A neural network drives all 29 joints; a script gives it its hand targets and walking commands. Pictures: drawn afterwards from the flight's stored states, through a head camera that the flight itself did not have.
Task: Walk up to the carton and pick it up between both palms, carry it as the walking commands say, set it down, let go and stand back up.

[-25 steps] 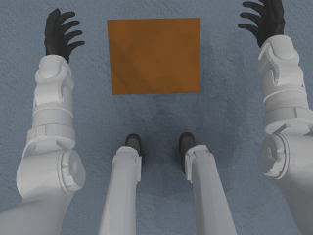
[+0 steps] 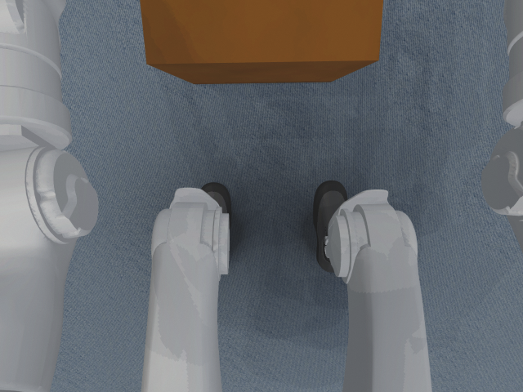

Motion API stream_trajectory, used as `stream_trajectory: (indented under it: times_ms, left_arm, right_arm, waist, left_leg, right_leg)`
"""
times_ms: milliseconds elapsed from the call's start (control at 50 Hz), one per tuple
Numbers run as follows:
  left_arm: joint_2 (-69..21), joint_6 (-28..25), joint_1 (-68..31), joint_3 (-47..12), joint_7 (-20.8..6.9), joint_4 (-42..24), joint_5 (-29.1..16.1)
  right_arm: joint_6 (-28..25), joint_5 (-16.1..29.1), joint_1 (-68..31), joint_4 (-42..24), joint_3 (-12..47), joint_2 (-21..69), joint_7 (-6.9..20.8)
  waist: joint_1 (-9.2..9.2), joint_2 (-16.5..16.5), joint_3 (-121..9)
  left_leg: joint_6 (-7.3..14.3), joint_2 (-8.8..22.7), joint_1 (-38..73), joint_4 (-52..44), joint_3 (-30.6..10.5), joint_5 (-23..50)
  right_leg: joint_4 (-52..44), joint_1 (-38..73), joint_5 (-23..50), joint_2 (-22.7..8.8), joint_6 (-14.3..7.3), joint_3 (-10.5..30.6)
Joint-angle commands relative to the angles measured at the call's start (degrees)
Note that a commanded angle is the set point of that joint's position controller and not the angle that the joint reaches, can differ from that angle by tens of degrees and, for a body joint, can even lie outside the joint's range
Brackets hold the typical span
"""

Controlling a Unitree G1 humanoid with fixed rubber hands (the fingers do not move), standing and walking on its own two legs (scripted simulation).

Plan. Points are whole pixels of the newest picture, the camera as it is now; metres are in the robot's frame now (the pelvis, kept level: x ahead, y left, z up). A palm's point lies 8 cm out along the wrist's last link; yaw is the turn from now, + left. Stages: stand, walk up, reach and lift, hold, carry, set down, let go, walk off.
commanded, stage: reach and lift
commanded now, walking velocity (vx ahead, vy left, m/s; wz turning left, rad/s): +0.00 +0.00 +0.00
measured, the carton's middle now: out of the picture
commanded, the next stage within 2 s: none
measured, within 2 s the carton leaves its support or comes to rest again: neither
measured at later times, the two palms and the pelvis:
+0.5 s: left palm out of the picture +0.57 +0.23 -0.26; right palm out of the picture +0.58 -0.19 -0.25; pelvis +0.03 +0.01 -0.07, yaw +0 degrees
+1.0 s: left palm out of the picture +0.58 +0.20 -0.24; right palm out of the picture +0.60 -0.17 -0.24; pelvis +0.01 +0.00 -0.07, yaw +0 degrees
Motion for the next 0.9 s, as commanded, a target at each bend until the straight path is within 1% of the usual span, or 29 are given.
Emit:
stream_trajectory:
  times_ms: [0, 40, 60, 80, 120, 140, 160, 200, 220, 260, 280, 300, 320, 340, 360, 380, 420, 440, 480, 500, 540, 560, 580, 600, 620, 680, 740, 800, 880]
  left_arm:
    - [6.76, -0.44, -12.25, -3.07, -3.80, 5.36, -0.95]
    - [5.56, -2.76, -14.24, -4.61, -3.95, 1.93, -1.69]
    - [6.19, -4.01, -14.78, -4.42, -3.78, 0.29, -1.96]
    - [6.66, -5.16, -14.97, -4.39, -3.35, -1.45, -2.92]
    - [9.08, -7.14, -15.56, -4.59, -1.78, -5.44, -4.20]
    - [9.61, -7.87, -15.61, -4.70, -0.84, -7.88, -4.98]
    - [10.16, -8.23, -14.51, -4.98, -0.08, -7.30, -5.47]
    - [10.87, -8.78, -13.27, -5.36, 1.55, -9.55, -5.93]
    - [11.79, -8.70, -13.52, -5.76, 2.34, -10.72, -6.57]
    - [11.24, -7.84, -12.47, -7.42, 3.59, -9.92, -6.87]
    - [10.57, -7.53, -10.13, -8.06, 3.99, -6.99, -6.47]
    - [9.80, -7.50, -8.34, -8.31, 4.24, -7.70, -6.34]
    - [9.22, -7.39, -8.14, -8.92, 4.43, -5.63, -5.75]
    - [7.48, -7.65, -8.87, -9.83, 4.17, -5.29, -5.42]
    - [6.28, -8.15, -9.60, -9.71, 4.04, -6.69, -5.17]
    - [4.83, -8.44, -10.65, -9.68, 3.83, -8.83, -5.77]
    - [5.95, -8.87, -12.93, -9.46, 3.88, -12.96, -6.85]
    - [7.59, -8.67, -15.18, -9.24, 4.11, -13.12, -7.46]
    - [8.41, -7.88, -15.25, -9.13, 4.01, -9.53, -8.52]
    - [8.54, -7.05, -13.83, -8.11, 3.88, -4.70, -8.49]
    - [8.87, -5.84, -13.30, -7.37, 3.06, 0.41, -8.54]
    - [9.64, -5.20, -12.87, -6.91, 2.68, 3.68, -8.08]
    - [9.48, -4.50, -14.04, -7.52, 2.27, 5.88, -8.32]
    - [9.85, -4.38, -15.27, -8.22, 1.79, 5.38, -8.14]
    - [8.83, -4.37, -15.60, -9.45, 1.41, 6.27, -8.74]
    - [6.38, -4.58, -17.24, -11.51, 0.07, 8.55, -9.03]
    - [5.97, -4.87, -21.97, -12.99, -0.60, 5.85, -10.07]
    - [7.32, -6.01, -26.20, -12.14, 0.07, 1.19, -9.47]
    - [10.53, -7.24, -25.19, -8.06, 2.22, -0.20, -7.43]
  right_arm:
    - [-0.20, -1.08, -12.46, 3.09, 2.47, -3.37, 1.71]
    - [-2.80, -2.59, -16.04, -2.33, 0.77, -3.75, 0.95]
    - [-4.03, -2.96, -17.69, -5.17, 0.59, -4.05, 0.23]
    - [-5.32, -3.60, -18.54, -8.26, -0.59, -5.22, -0.68]
    - [-6.82, -3.48, -18.81, -10.68, -1.29, -6.11, -2.14]
    - [-7.44, -3.45, -17.07, -11.06, -1.98, -7.17, -2.66]
    - [-7.78, -3.28, -15.40, -10.40, -2.19, -7.95, -3.00]
    - [-8.28, -2.10, -12.44, -10.26, -2.06, -8.49, -3.66]
    - [-8.21, -0.77, -11.20, -10.72, -1.76, -9.28, -3.95]
    - [-7.79, 1.54, -10.37, -9.20, 0.53, -8.61, -4.15]
    - [-7.39, 2.28, -7.21, -5.35, 1.31, -7.69, -3.81]
    - [-7.75, 2.70, -4.69, -4.90, 1.71, -7.32, -3.56]
    - [-7.93, 3.53, -5.90, -3.51, 2.59, -6.88, -3.18]
    - [-8.06, 4.06, -5.56, -2.51, 3.21, -5.16, -2.38]
    - [-8.68, 4.46, -6.46, -4.22, 2.89, -4.68, -1.79]
    - [-9.33, 5.00, -8.16, -7.00, 2.98, -5.12, -1.52]
    - [-10.00, 6.11, -12.03, -12.11, 3.27, -6.52, -1.74]
    - [-9.93, 6.61, -15.01, -12.88, 4.00, -7.51, -2.11]
    - [-8.92, 5.69, -14.37, -8.89, 4.43, -8.84, -2.23]
    - [-7.90, 4.80, -14.10, -4.79, 4.92, -8.94, -2.28]
    - [-6.61, 2.80, -13.06, 1.43, 5.12, -9.22, -2.36]
    - [-5.92, 1.78, -13.54, 3.83, 4.58, -9.91, -2.44]
    - [-5.51, 1.65, -14.69, 5.15, 3.82, -10.05, -2.43]
    - [-5.32, 1.78, -15.17, 4.57, 3.77, -9.54, -2.17]
    - [-5.44, 1.61, -15.79, 3.91, 3.22, -9.63, -2.00]
    - [-5.84, 2.08, -17.61, 3.51, 4.24, -6.94, -1.19]
    - [-5.36, 3.88, -20.58, 2.13, 5.89, -4.30, -0.08]
    - [-5.01, 5.75, -22.70, 1.43, 8.00, -1.20, 0.50]
    - [-5.90, 6.26, -21.97, 0.95, 8.15, -2.16, -0.78]
  waist:
    - [1.55, -4.85, -58.37]
    - [0.43, -3.86, -61.03]
    - [0.98, -3.16, -63.63]
    - [0.44, -3.40, -67.31]
    - [1.12, -2.33, -74.29]
    - [-0.28, -2.09, -78.57]
    - [-0.82, -1.32, -80.44]
    - [-1.57, -0.41, -87.16]
    - [-2.23, 0.25, -91.43]
    - [-1.82, 1.63, -94.26]
    - [-1.85, 2.96, -89.10]
    - [-1.96, 4.11, -88.91]
    - [-0.68, 5.18, -84.54]
    - [-0.55, 5.80, -79.34]
    - [0.30, 6.61, -77.49]
    - [-0.08, 6.39, -78.43]
    - [-0.03, 5.39, -81.62]
    - [0.43, 4.12, -82.14]
    - [-0.83, 1.21, -77.41]
    - [-0.59, -0.29, -71.12]
    - [-1.76, -2.52, -62.14]
    - [-1.63, -3.07, -57.04]
    - [-2.25, -2.82, -54.78]
    - [-2.14, -2.60, -53.12]
    - [-2.69, -2.17, -52.30]
    - [-2.71, -0.63, -48.79]
    - [-0.86, 0.43, -49.42]
    - [1.85, 0.82, -52.29]
    - [4.35, 0.47, -61.84]
  left_leg:
    - [1.38, 1.30, 19.59, -6.12, 7.37, -6.58]
    - [1.39, 1.01, 19.80, -4.17, 6.95, -0.13]
    - [1.17, 0.55, 19.50, -2.49, 7.49, 3.83]
    - [1.06, 0.37, 19.90, -0.81, 7.30, 8.01]
    - [0.51, 0.13, 21.43, 1.96, 7.39, 15.43]
    - [0.38, -0.04, 23.49, 2.98, 6.95, 19.01]
    - [0.12, -0.10, 24.68, 4.22, 6.84, 21.83]
    - [-0.23, -0.34, 31.50, 5.97, 5.67, 27.98]
    - [0.23, -0.05, 41.23, 7.59, 4.55, 31.37]
    - [-0.48, -0.11, 44.51, 8.36, 4.20, 32.57]
    - [-0.56, -0.07, 45.67, 9.21, 3.86, 34.34]
    - [-0.71, -0.30, 47.95, 10.15, 3.31, 37.30]
    - [-0.65, 0.02, 44.73, 9.70, 3.17, 33.24]
    - [-0.55, 0.32, 43.97, 9.74, 2.64, 33.08]
    - [-0.38, 0.43, 45.82, 10.38, 1.78, 36.52]
    - [-0.35, 0.33, 46.60, 10.95, 1.51, 38.26]
    - [-0.06, 0.27, 45.19, 10.25, 2.27, 35.74]
    - [0.02, 0.37, 40.23, 9.23, 3.40, 29.61]
    - [0.11, 0.45, 36.94, 9.29, 3.85, 25.39]
    - [0.17, 0.42, 31.80, 8.77, 4.20, 20.57]
    - [0.13, 0.78, 24.92, 8.08, 4.31, 11.34]
    - [0.10, 0.96, 20.97, 7.48, 4.68, 6.04]
    - [0.28, 1.22, 18.71, 6.64, 4.83, 0.43]
    - [0.22, 1.36, 18.08, 6.56, 5.02, -0.90]
    - [0.12, 1.32, 18.93, 6.55, 5.09, -1.08]
    - [0.62, 1.52, 18.62, 6.08, 5.17, -2.73]
    - [0.97, 1.69, 19.62, 5.39, 5.51, -3.35]
    - [1.29, 1.81, 22.66, 5.44, 5.83, -0.97]
    - [1.10, 0.86, 28.88, 7.51, 6.18, 9.18]
  right_leg:
    - [-4.30, 32.61, -8.32, -0.40, -0.89, -5.66]
    - [-1.75, 33.87, -0.25, -0.52, -0.84, -5.85]
    - [-0.65, 36.33, 4.57, -0.87, -0.68, -5.36]
    - [0.72, 38.79, 9.58, -1.03, -0.54, -5.12]
    - [3.87, 43.52, 19.73, -1.40, -0.27, -4.25]
    - [5.49, 45.51, 24.19, -1.47, -0.26, -4.33]
    - [6.93, 45.56, 27.22, -1.55, -0.15, -4.26]
    - [8.87, 45.41, 30.92, -1.61, -0.01, -4.75]
    - [8.91, 40.33, 27.76, -1.58, 0.45, -5.74]
    - [9.53, 41.58, 28.43, -1.66, 0.28, -6.65]
    - [10.49, 36.51, 27.78, -1.40, 0.40, -7.02]
    - [11.16, 34.84, 28.50, -1.39, 0.44, -6.82]
    - [11.57, 31.15, 24.50, -1.43, 0.32, -6.96]
    - [11.79, 26.13, 22.31, -1.57, 0.09, -6.57]
    - [12.00, 22.07, 22.05, -1.56, -0.06, -6.02]
    - [11.97, 22.42, 23.43, -1.52, -0.32, -5.85]
    - [12.11, 27.51, 24.39, -1.69, -0.55, -6.08]
    - [12.39, 31.95, 23.05, -2.02, -0.76, -6.17]
    - [12.56, 30.61, 19.75, -2.36, -0.58, -6.55]
    - [12.10, 28.60, 15.57, -2.46, -0.39, -6.38]
    - [10.90, 27.18, 8.08, -3.22, -0.34, -5.81]
    - [9.96, 25.70, 3.50, -3.37, -0.43, -5.50]
    - [9.24, 25.16, -1.36, -3.57, -0.77, -5.87]
    - [8.81, 24.63, -2.67, -3.45, -0.85, -5.91]
    - [8.56, 23.67, -3.30, -3.26, -0.90, -6.20]
    - [7.74, 22.63, -4.28, -2.86, -1.04, -6.27]
    - [7.52, 25.17, -4.30, -2.72, -1.36, -5.98]
    - [7.62, 27.48, -1.83, -2.50, -1.18, -5.34]
    - [9.43, 32.67, 7.40, -1.86, -0.56, -5.34]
